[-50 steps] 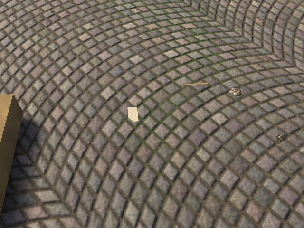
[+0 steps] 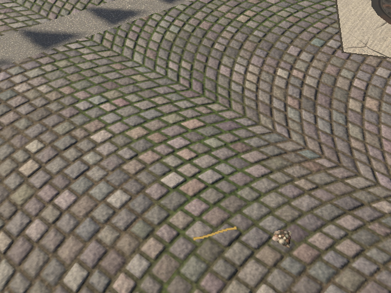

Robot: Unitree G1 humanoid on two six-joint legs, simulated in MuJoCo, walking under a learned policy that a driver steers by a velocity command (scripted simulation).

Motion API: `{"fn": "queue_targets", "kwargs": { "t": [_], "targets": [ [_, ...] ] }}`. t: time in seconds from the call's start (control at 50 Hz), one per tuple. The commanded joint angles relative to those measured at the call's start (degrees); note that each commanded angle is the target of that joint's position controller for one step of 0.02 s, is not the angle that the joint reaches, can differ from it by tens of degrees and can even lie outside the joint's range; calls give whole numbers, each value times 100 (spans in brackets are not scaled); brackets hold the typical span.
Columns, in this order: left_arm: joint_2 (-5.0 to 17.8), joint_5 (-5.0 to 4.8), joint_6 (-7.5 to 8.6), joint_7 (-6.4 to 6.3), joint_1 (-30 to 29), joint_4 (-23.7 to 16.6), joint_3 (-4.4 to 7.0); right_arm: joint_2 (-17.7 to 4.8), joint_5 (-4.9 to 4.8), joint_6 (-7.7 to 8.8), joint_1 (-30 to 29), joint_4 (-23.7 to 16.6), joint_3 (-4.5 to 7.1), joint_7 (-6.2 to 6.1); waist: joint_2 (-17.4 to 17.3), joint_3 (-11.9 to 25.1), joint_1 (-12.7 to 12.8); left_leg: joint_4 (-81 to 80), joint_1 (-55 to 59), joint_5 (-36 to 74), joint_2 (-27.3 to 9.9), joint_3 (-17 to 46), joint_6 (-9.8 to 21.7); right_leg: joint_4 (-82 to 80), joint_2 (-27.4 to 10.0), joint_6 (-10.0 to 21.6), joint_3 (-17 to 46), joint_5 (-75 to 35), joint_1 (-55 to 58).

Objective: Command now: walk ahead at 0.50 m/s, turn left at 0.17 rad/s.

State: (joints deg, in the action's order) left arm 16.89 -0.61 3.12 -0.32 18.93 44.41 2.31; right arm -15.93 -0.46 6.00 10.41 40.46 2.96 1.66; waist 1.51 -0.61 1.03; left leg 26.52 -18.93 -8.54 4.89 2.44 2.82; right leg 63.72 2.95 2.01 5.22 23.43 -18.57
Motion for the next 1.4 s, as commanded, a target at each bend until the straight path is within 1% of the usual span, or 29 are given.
{"fn": "queue_targets", "kwargs": {
  "t": [0.02, 0.14, 0.24, 0.32, 0.34, 0.36, 0.38, 0.4, 0.42, 0.48, 0.56, 0.74, 0.8, 0.82, 0.84, 0.86, 0.88, 0.9, 0.92, 0.96, 1.04, 1.14, 1.22, 1.3, 1.32, 1.34, 1.36, 1.38, 1.4],
  "targets": [
    [645, 139, 270, 37, -451, -637, 175, -650, 54, -39, 438, -222, 153, -18, -450, -27, -178, -1360, 1567, 304, -1555, 2414, 1150, -197, -653, -115, 87, -457, -1992],
    [235, 153, 279, 71, -1276, -886, 10, -1001, -75, -145, 703, -66, 272, -188, -653, 7, -312, -1535, 619, 825, -1176, 1620, 1082, -2420, -459, -475, -216, -1609, -1123],
    [410, 37, 346, 127, -1926, -1062, 66, -1001, -137, -273, 1177, 95, 283, -260, -644, 25, -464, -1191, 572, 259, -1173, 1910, 832, -3385, -193, -493, -24, -2417, -372],
    [704, 29, 400, 67, -1262, -923, 248, -816, -115, -343, 1093, 63, 246, -267, -762, 248, 29, -290, 575, 179, -992, 2143, 497, -3981, -339, -133, -45, -1948, 915],
    [946, 104, 409, 12, -544, -843, 334, -535, -58, -323, 1008, -23, 144, -244, -438, 809, 388, 890, 104, -72, -709, 1783, 303, -3921, -1014, 179, 510, -1699, 2060],
    [1414, 151, 330, -28, 97, -749, 449, -106, -72, -272, 1571, -123, 17, -249, 911, 1597, 344, 2676, -1374, -1956, 27, 908, -64, -4050, -2279, 867, 2259, -1215, 3805],
    [1321, 51, 247, 36, 349, -548, 468, -422, -202, -240, 1798, -211, 42, -264, 1666, 1607, 279, 3838, -2497, -2672, -229, 630, -152, -4532, -2895, 1313, 3923, 312, 3881],
    [851, 28, 249, 44, 72, -631, 356, -854, -218, -267, 1393, -131, 161, -281, 858, 815, 372, 4308, -2762, -2153, -526, 735, -205, -4731, -2578, 1123, 3407, 699, 3212],
    [640, 51, 237, 45, -207, -642, 288, -915, -157, -305, 1014, -169, 197, -279, 496, 327, 330, 4349, -2709, -1696, -680, 587, -242, -4793, -2300, 925, 2526, 106, 2608],
    [385, 141, 252, 52, -669, -550, 204, -623, -103, -392, 754, -262, 202, -210, 530, -147, 24, 3933, -2193, -1013, -1047, 428, -295, -5223, -1762, 760, 1100, -1332, 1474],
    [609, 90, 330, 52, -612, -350, 306, -367, -70, -443, 381, -504, 131, -138, 337, -176, 1, 3266, -2274, -360, -1154, 313, -403, -5534, -1780, 935, 251, -2337, 1336],
    [1079, -70, 173, 18, -167, 55, 427, -364, -98, -387, -946, -1041, 60, 155, 134, -424, 317, 1080, -1813, 693, -949, -266, -50, -5368, -1861, 587, -1058, -3162, 2017],
    [1323, -125, 54, -25, -127, 84, 498, -658, -48, -437, -612, -1096, 211, 174, 345, -8, -43, 911, -876, -159, -450, -731, 288, -4212, -1857, 396, -1416, -5643, 2324],
    [1340, -141, 9, -52, -181, 63, 493, -879, -51, -460, 127, -922, 349, 146, 282, 401, -493, 642, 171, -30, -199, -853, 472, -3187, -1724, 266, -1607, -6154, 2078],
    [1193, -77, 13, -86, -105, 16, 422, -1236, -80, -509, 1144, -649, 545, 51, 32, 915, -965, 493, 1846, 149, -213, -494, 705, -1756, -1515, 55, -1675, -5446, 1060],
    [460, 195, 102, -24, 351, -307, 170, -1940, -135, -519, 1357, -617, 673, -50, -1500, 1426, -557, 318, 3980, -357, -1787, 2352, 1595, 464, -677, -318, -1623, -716, -1547],
    [570, 129, 310, 46, 121, -399, 116, -1747, -115, -427, 1458, -836, 567, -25, -1295, 2447, -704, -691, 4465, -1316, -2479, 4667, 2167, 1441, -113, -332, -238, 1160, -2373],
    [997, -124, 409, 103, -530, -562, 244, -1352, -50, -347, 1316, -747, 436, 19, -780, 1710, -852, -906, 4006, -1253, -2279, 3873, 1772, 1509, -445, -234, 39, 641, -2891],
    [921, -148, 472, 100, -718, -640, 203, -1220, -48, -301, 1052, -716, 391, 18, -607, 1023, -663, -949, 3151, -849, -2039, 3107, 1574, 1068, -659, -161, -54, 125, -2854],
    [908, 74, 436, 21, -607, -526, 246, -937, 12, -282, 376, -826, 288, -7, -358, 450, -165, -1081, 1705, 360, -1596, 2151, 1314, 233, -987, -233, -45, -473, -2094],
    [674, 167, 230, 16, -583, -508, 214, -954, 17, -228, 288, -749, 290, -104, -459, 285, 32, -1379, 672, 1245, -1326, 1583, 1405, -499, -912, -543, -179, -1026, -1588],
    [404, 124, 258, 68, -1721, -799, 98, -1061, -50, -282, 708, -469, 323, -242, -578, -7, -373, -1333, 408, 529, -989, 1297, 1047, -2538, -564, -654, -163, -2670, -1346],
    [551, 27, 346, 173, -2172, -954, 130, -1079, -111, -331, 1035, -258, 338, -275, -632, -75, -505, -1006, 665, 51, -1164, 1769, 934, -3320, -376, -548, -17, -2827, -964],
    [779, 15, 421, 177, -1582, -838, 270, -977, -94, -409, 952, -216, 331, -290, -901, 58, -131, -230, 1028, 306, -1214, 2254, 715, -3735, -315, -217, -70, -1990, -132],
    [921, 67, 444, 135, -1053, -731, 352, -770, -72, -409, 956, -240, 257, -275, -812, 421, 126, 417, 869, 470, -929, 2069, 541, -3863, -471, -27, -36, -1963, 771],
    [1206, 146, 454, 84, -251, -670, 429, -411, 16, -397, 1050, -323, 124, -254, -149, 1228, 419, 2004, 215, -324, -548, 1576, 327, -3773, -1418, 313, 853, -1660, 2220],
    [1639, 180, 364, 104, 217, -459, 540, -142, -174, -350, 1841, -479, 32, -250, 1738, 1880, 81, 3833, -1817, -2616, 201, 816, -64, -4334, -2672, 1263, 3524, -276, 3917],
    [1116, 37, 345, 154, 151, -494, 439, -741, -217, -339, 1742, -319, 129, -282, 1176, 1473, 215, 4555, -2503, -2419, -272, 935, -152, -4706, -2684, 1199, 4076, 1126, 3650],
    [775, 32, 325, 144, -48, -515, 345, -1025, -165, -358, 1116, -346, 215, -286, 657, 754, 367, 4685, -2615, -1869, -438, 848, -180, -4802, -2389, 954, 3189, 961, 2970]
  ]
}}
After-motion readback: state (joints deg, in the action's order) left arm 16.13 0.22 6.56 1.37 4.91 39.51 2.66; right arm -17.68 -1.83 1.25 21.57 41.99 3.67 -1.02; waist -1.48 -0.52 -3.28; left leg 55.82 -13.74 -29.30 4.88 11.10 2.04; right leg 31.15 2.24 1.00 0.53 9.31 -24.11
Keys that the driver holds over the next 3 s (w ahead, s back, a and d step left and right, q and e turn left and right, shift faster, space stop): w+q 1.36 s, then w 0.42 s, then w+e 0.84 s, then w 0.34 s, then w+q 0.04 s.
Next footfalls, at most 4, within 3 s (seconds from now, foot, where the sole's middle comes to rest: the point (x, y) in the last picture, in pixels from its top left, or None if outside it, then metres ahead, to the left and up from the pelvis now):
0.34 right None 0.34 -0.12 -0.77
0.84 left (137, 286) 0.52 0.23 -0.77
1.32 right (148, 199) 0.86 0.22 -0.77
1.82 left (51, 204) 0.82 0.60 -0.77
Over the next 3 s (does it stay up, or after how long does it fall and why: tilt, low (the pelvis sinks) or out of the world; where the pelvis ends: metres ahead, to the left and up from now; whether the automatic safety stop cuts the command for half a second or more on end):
stays up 1.30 0.84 0.00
